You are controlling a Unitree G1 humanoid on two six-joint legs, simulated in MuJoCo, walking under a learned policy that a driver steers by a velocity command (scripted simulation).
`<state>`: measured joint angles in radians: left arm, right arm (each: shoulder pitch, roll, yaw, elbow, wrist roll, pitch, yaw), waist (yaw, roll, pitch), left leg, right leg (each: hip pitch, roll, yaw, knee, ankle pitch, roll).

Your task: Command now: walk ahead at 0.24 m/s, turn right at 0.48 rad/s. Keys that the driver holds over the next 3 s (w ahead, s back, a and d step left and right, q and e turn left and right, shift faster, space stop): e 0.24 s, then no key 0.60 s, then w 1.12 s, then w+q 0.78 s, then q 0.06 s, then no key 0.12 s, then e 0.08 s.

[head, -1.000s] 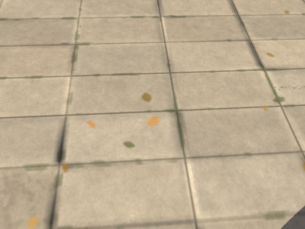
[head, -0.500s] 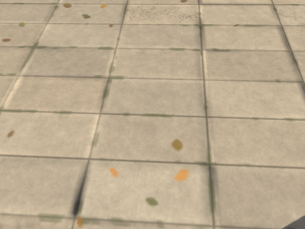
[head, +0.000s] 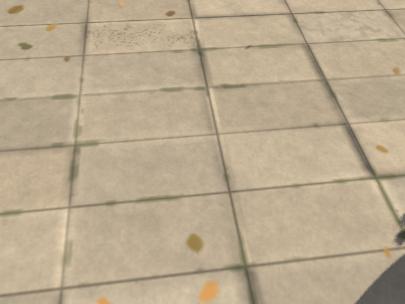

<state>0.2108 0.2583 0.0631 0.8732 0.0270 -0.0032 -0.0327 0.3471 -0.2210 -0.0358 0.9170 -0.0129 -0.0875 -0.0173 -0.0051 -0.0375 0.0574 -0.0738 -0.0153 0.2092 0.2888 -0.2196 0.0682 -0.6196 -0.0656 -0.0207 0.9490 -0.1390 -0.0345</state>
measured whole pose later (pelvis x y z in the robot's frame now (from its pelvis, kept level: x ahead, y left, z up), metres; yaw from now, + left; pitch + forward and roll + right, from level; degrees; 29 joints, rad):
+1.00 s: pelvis +0.13 +0.00 +0.00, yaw -14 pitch -1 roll +1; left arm 0.27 0.22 0.03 1.00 0.03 0.00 0.00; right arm 0.32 -0.21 -0.04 0.96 -0.02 -0.01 -0.02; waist 0.00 0.00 -0.02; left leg -0.08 -0.04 0.02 0.38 -0.29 0.06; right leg -0.30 0.02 -0.01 0.61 -0.33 -0.06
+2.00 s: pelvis +0.59 -0.12 +0.00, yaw -14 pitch +0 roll +1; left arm 0.09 0.21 0.04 0.94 0.03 -0.03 -0.03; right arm 0.45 -0.17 -0.03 1.06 -0.01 -0.09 0.00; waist -0.05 -0.03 0.04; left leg 0.01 -0.10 0.09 0.19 -0.21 0.10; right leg -0.64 -0.12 -0.02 0.79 -0.03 -0.02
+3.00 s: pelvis +1.09 -0.15 +0.00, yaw +15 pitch +0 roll +0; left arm 0.16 0.25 0.05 0.83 0.03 -0.02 0.00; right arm 0.26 -0.24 -0.06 0.89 -0.01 -0.04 0.00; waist -0.01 -0.04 0.10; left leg -0.16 -0.12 0.02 0.33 -0.17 0.14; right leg -0.62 -0.10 0.01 1.02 -0.24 0.02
